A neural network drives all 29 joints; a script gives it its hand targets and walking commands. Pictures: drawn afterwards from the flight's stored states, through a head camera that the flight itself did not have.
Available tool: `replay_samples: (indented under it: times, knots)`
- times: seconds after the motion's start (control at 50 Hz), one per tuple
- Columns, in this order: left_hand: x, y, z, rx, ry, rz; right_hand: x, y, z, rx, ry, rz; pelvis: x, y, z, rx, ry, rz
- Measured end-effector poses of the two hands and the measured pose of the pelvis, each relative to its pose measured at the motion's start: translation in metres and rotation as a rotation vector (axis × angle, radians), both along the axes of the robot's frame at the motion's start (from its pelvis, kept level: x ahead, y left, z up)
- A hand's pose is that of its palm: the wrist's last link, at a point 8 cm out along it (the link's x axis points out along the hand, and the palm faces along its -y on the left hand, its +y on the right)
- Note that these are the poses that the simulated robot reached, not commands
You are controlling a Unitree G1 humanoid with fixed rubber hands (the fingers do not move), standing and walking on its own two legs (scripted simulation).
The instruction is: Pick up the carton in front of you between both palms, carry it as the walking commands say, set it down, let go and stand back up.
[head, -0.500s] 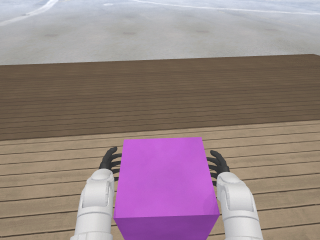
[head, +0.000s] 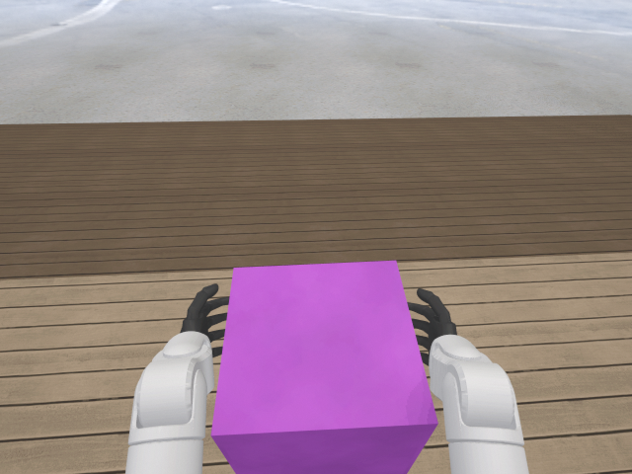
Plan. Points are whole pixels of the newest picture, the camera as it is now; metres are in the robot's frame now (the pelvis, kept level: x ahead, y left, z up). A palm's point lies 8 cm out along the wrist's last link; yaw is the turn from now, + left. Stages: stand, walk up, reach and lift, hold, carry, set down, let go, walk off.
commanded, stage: carry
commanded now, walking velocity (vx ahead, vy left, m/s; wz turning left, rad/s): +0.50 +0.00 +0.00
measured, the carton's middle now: (320, 381) +0.28 +0.01 +0.01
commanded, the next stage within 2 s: none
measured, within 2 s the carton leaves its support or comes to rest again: neither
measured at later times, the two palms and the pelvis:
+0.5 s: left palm (233, 219) +0.50 +0.15 +0.10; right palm (412, 218) +0.52 -0.15 +0.10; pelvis +0.25 -0.02 +0.01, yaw +3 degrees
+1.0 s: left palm (245, 138) +0.84 +0.18 +0.09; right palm (372, 140) +0.84 -0.11 +0.09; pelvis +0.58 +0.03 +0.01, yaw +1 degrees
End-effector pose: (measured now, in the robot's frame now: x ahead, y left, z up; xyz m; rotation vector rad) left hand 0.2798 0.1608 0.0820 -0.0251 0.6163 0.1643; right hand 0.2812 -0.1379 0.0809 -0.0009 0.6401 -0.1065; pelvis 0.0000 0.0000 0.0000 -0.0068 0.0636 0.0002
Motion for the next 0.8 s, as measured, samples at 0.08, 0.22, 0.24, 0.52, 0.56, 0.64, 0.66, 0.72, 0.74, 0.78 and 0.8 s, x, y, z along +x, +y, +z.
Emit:
replay_samples:
  times: [0.08,0.22,0.24,0.52,0.56,0.64,0.66,0.72,0.74,0.78,0.8]
  knots:
    - [0.029,-0.005,0.009,-0.026,0.033,-0.012,0.021,-0.004,0.009,-0.002,0.034,-0.027,0.028,-0.001,0.008,-0.026,0.031,0.002]
    - [0.091,-0.034,0.009,-0.029,0.009,-0.023,0.077,-0.033,0.006,0.037,0.011,-0.065,0.098,-0.020,-0.007,-0.021,0.035,0.023]
    - [0.099,-0.036,0.007,-0.022,0.010,-0.022,0.087,-0.036,0.002,0.044,0.012,-0.063,0.108,-0.023,-0.011,-0.024,0.033,0.032]
    - [0.238,-0.006,0.020,-0.042,0.076,0.097,0.256,-0.005,0.015,0.055,0.083,0.030,0.259,-0.017,0.008,0.025,0.034,0.053]
    - [0.267,0.000,0.015,-0.043,0.072,0.088,0.282,0.001,0.010,0.051,0.079,0.024,0.287,-0.009,0.003,0.023,0.029,0.052]
    - [0.332,0.016,-0.004,-0.052,0.055,0.058,0.339,0.016,-0.005,0.034,0.059,0.002,0.349,0.012,-0.016,0.018,0.011,0.034]
    - [0.348,0.019,-0.011,-0.059,0.056,0.051,0.353,0.019,-0.010,0.025,0.060,-0.003,0.364,0.017,-0.021,0.029,0.008,0.030]
    - [0.387,0.024,-0.025,-0.065,0.120,0.028,0.385,0.024,-0.023,0.016,0.123,-0.027,0.397,0.028,-0.016,0.028,0.014,0.009]
    - [0.398,0.024,-0.027,-0.061,0.140,0.017,0.393,0.024,-0.025,0.017,0.143,-0.037,0.408,0.031,-0.012,0.022,0.017,0.003]
    - [0.422,0.024,-0.025,-0.055,0.159,-0.006,0.410,0.024,-0.023,0.016,0.161,-0.055,0.430,0.035,-0.004,0.012,0.022,-0.001]
    - [0.434,0.024,-0.023,-0.054,0.160,-0.016,0.420,0.024,-0.021,0.014,0.162,-0.063,0.441,0.037,0.000,0.006,0.025,-0.001]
